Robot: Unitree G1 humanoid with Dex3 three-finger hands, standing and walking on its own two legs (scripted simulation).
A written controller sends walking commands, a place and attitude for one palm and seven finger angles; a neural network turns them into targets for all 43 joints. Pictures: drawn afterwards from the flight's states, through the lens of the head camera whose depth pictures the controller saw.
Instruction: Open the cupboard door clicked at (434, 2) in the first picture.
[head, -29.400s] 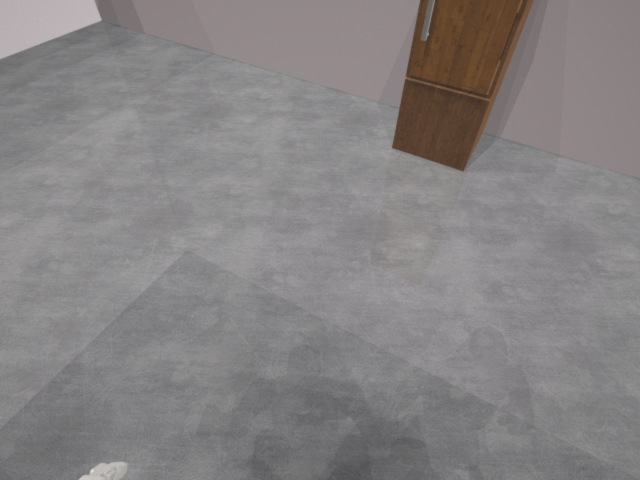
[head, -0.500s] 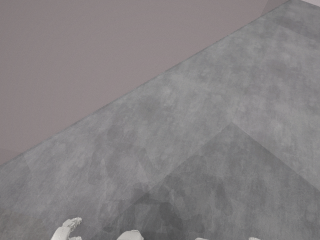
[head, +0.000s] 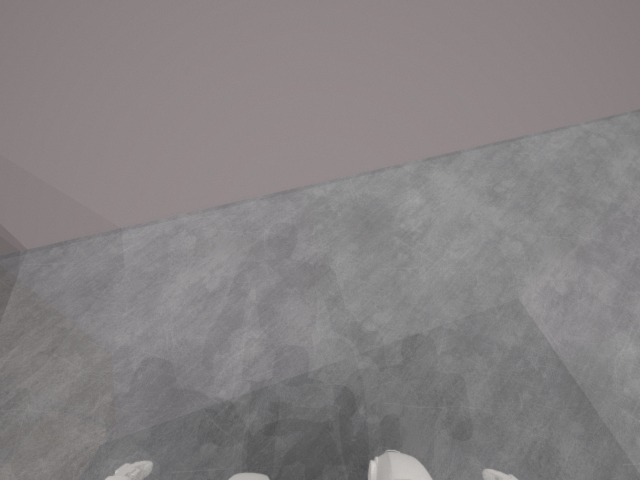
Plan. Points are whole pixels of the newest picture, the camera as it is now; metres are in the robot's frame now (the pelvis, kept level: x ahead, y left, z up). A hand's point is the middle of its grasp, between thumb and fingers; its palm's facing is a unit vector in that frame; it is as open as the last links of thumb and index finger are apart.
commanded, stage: turn to face it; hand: left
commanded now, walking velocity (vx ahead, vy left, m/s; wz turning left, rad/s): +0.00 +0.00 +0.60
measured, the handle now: out of the picture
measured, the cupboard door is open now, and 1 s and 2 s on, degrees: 48 48 48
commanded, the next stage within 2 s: take the last steps up to it in 1.82 s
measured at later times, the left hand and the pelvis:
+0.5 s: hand out of the picture +0.01 +0.16 -0.18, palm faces +0.34 -0.92 -0.20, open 7.4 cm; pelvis +0.02 -0.04 -0.01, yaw +19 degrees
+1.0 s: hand out of the picture +0.03 +0.16 -0.14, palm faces +0.55 -0.78 -0.30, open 7.4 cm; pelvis +0.05 -0.08 +0.00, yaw +36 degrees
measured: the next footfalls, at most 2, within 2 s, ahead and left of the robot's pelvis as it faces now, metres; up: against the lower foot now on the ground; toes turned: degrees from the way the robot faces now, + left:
right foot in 0.16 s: +0.06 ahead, -0.16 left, +0.00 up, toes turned +2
left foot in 0.50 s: +0.02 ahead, +0.08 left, +0.00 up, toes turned +24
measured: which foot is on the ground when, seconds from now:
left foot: down 0.00-0.16, up 0.18-0.48, down 0.50-0.92, up 0.94-1.00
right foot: up 0.00-0.14, down 0.16-0.50, up 0.52-0.90, down 0.92-1.00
